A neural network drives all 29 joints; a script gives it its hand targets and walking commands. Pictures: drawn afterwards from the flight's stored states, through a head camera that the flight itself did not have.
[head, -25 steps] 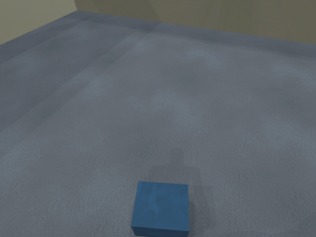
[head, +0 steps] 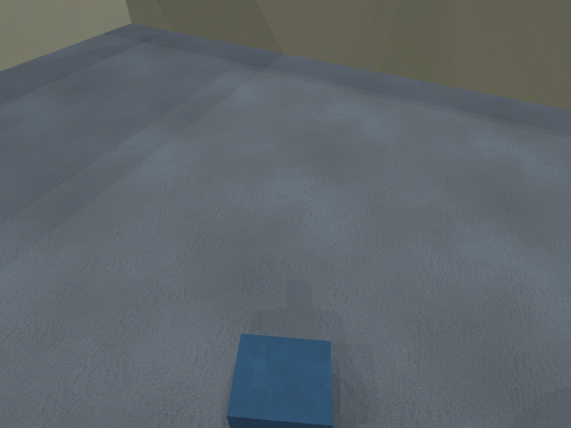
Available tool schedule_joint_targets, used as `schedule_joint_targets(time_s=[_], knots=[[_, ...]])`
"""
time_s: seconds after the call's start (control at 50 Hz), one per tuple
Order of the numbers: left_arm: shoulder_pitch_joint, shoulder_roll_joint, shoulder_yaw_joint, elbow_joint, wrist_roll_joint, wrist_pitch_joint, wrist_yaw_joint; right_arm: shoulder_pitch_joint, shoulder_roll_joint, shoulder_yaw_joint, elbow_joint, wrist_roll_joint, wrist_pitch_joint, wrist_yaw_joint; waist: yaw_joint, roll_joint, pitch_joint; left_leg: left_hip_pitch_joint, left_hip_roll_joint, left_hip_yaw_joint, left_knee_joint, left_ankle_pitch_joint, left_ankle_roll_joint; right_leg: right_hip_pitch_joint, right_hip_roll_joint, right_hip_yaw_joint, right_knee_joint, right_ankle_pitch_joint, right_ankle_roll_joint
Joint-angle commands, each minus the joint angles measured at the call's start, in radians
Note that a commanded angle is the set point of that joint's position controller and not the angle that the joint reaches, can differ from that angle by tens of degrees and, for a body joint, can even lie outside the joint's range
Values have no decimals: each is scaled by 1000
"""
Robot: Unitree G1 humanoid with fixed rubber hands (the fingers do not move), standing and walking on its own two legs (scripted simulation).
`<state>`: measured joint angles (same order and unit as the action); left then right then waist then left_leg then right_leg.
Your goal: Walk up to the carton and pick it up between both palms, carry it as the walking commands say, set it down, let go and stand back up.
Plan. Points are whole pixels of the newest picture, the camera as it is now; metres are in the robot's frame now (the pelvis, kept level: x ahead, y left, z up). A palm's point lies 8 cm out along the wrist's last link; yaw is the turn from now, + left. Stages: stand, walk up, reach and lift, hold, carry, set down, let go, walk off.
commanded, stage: stand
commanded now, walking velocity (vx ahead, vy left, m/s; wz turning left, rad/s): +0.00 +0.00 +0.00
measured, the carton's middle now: (282, 387) +0.44 +0.00 -0.68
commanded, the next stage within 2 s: reach and lift in 0.30 s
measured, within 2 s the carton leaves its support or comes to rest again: neither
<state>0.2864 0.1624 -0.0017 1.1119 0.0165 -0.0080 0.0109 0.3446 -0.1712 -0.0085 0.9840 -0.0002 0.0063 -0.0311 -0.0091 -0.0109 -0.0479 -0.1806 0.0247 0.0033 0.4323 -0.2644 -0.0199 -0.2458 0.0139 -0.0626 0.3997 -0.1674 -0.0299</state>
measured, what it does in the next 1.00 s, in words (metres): lowers itself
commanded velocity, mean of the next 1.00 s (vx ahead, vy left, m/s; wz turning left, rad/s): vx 0.00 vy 0.00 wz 0.00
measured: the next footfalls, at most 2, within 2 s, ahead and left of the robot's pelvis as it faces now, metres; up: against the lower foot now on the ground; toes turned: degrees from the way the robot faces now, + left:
none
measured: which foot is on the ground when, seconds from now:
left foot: down 0.00-1.00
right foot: down 0.00-1.00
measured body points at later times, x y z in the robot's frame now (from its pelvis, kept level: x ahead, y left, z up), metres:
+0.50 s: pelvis -0.02 +0.00 -0.02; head +0.03 +0.00 +0.43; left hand +0.15 +0.23 -0.14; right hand +0.13 -0.22 -0.15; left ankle -0.02 +0.13 -0.74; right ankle +0.03 -0.10 -0.74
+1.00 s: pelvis -0.04 +0.02 -0.06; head +0.09 +0.03 +0.37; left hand +0.20 +0.23 -0.18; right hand +0.17 -0.21 -0.18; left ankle -0.02 +0.13 -0.74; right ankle +0.03 -0.10 -0.74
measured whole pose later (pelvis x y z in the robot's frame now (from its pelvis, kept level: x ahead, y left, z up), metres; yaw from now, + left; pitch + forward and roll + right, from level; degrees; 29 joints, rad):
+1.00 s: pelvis -0.04 +0.02 -0.06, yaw +0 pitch +18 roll -1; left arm -0.06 0.20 0.03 0.52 0.02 0.29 -0.04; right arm -0.05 -0.18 -0.07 0.59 0.00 0.27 0.03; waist -0.01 -0.01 -0.04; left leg -0.82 0.01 0.00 0.93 -0.41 0.01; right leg -0.87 -0.02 -0.06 0.85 -0.29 -0.01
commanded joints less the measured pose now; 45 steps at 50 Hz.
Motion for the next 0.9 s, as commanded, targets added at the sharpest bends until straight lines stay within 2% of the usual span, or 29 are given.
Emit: schedule_joint_targets(time_s=[0.0,0.04,0.1,0.16,0.2,0.24,0.28,0.3,0.32,0.34,0.36,0.4,0.46,0.48,0.5,0.52,0.54,0.6,0.64,0.66,0.68,0.7,0.72,0.74,0.76,0.82,0.84,0.86,0.88], knots=[[41,95,19,-35,-9,-7,13,48,-86,-20,48,-14,-34,-8,24,-1,78,-65,82,-92,-139,35,42,70,-116,122,-76,-5,-7],[69,75,20,-35,-15,-15,10,54,-70,-14,44,-14,-34,-8,16,67,51,-24,79,-81,-114,77,48,92,-119,125,-81,48,-8],[80,95,26,-27,-14,-14,17,62,-62,-12,46,-15,-30,-7,18,-15,89,-56,65,-66,-116,72,39,82,-129,125,-98,21,-10],[73,84,19,-24,-18,-11,13,48,-78,-18,41,-14,-34,-8,18,56,83,-63,79,-66,-116,59,34,64,-122,120,-80,14,-6],[52,87,21,-35,-12,-5,14,62,-69,-18,51,-16,-28,-11,9,15,119,-52,75,-68,-133,19,31,16,-120,132,-88,-45,-6],[83,79,21,-32,-15,-11,12,61,-78,-11,45,-13,-32,-8,19,83,73,-57,91,-96,-132,46,48,75,-112,111,-54,29,-2],[65,96,25,-39,-13,-11,15,64,-78,-17,36,-13,-34,-7,18,17,58,-71,87,-91,-132,60,46,83,-115,100,-54,14,-5],[-286,186,18,-390,-86,27,32,-286,-143,-12,-315,95,24,9,-30,69,16,-446,-30,56,32,-288,58,-81,-24,14,82,-327,13],[-637,190,33,-641,-57,94,30,-637,-146,23,-474,75,111,11,-10,2,21,-467,-6,33,106,-361,60,-78,-35,15,137,-463,-11],[-657,190,19,-618,-43,156,28,-658,-157,36,-451,77,172,25,19,9,-47,-487,10,66,112,-403,57,-96,-34,-2,159,-465,4],[-590,175,33,-641,-63,210,21,-620,-187,6,-478,65,217,26,7,85,-29,-506,19,57,100,-433,24,-98,-36,-16,184,-442,7],[-411,175,42,-603,-83,355,5,-450,-167,12,-503,96,346,20,48,54,-31,-440,-21,70,112,-306,40,-103,-54,-16,156,-319,-2],[-253,175,39,-515,-72,558,-9,-260,-112,4,-505,31,545,6,3,-14,-95,-352,-45,28,132,-153,61,-114,-49,42,126,-224,20],[-172,143,59,-479,-46,583,-22,-211,-95,-14,-477,28,571,11,22,8,-71,-413,-35,11,108,-132,55,-24,-29,61,131,-144,19],[-168,115,62,-468,-37,599,-28,-171,-118,-72,-432,13,582,10,-23,6,-47,-429,-37,11,103,-127,53,2,-9,67,138,-89,13],[-113,115,57,-488,6,582,-32,-148,-89,-58,-443,22,577,17,23,-16,-36,-441,-38,2,90,-86,60,51,-3,71,135,-22,16],[-125,124,76,-516,26,571,-32,-150,-95,-61,-455,18,562,23,24,22,-49,-396,-48,2,107,-13,52,24,-5,87,134,30,9],[-158,109,81,-566,41,511,-56,-211,-114,-79,-569,-11,495,38,23,-7,-97,-402,-44,-2,147,113,61,4,1,89,175,166,9],[-206,120,115,-596,53,453,-55,-267,-113,-90,-567,-26,440,59,50,36,-132,-493,-38,-9,193,217,51,-6,-8,108,253,299,-1],[-308,80,89,-654,15,408,-72,-320,-87,-86,-638,-19,394,59,1,0,-216,-472,-37,-21,227,199,60,-20,-13,114,282,294,10],[-322,120,116,-681,31,380,-71,-311,-113,-108,-622,-14,371,64,12,-5,-211,-504,-26,-23,249,241,52,-42,-20,121,304,346,15],[-334,121,127,-673,36,352,-68,-344,-86,-78,-575,16,341,66,47,68,-244,-533,-43,-22,285,275,37,-79,-33,133,332,351,11],[-342,128,149,-668,49,316,-70,-337,-75,-91,-585,6,298,65,49,22,-305,-555,-43,-38,318,327,35,-95,-38,128,376,412,18],[-336,107,141,-641,23,291,-63,-321,-108,-123,-544,-8,267,62,18,27,-306,-572,-46,-32,339,357,20,-119,-33,119,406,451,17],[-357,98,127,-688,16,268,-54,-363,-114,-121,-553,7,249,63,21,99,-407,-550,-35,-46,378,430,4,-162,-25,110,438,440,7],[-408,109,152,-758,8,209,-38,-407,-184,-169,-606,-10,187,63,-15,49,-539,-565,-33,-49,426,392,-2,-167,-7,101,496,406,16],[-430,150,174,-784,28,211,-32,-421,-190,-183,-602,2,192,59,-10,102,-565,-544,-39,-34,436,389,-13,-192,-15,98,497,390,24],[-388,133,166,-742,17,225,-30,-394,-193,-188,-604,-8,208,54,-18,46,-578,-551,-37,-29,417,309,-12,-162,-8,86,489,339,24],[-395,128,180,-766,4,232,-28,-401,-203,-216,-608,-18,208,55,-30,56,-568,-572,-44,-21,431,261,-9,-187,-6,91,505,315,24]])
